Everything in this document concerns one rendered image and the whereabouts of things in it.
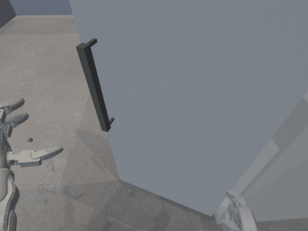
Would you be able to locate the robot left hand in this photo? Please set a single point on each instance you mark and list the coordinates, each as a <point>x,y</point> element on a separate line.
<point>26,158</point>

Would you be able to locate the left robot forearm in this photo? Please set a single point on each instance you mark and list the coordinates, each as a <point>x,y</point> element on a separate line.
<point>9,196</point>

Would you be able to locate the fridge door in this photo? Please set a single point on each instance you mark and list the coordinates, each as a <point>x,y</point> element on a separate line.
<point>197,88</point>

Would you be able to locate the robot right hand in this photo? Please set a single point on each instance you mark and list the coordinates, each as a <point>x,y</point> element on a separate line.
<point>243,216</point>

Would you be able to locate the handle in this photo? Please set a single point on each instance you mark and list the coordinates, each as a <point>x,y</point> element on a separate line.
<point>88,65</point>

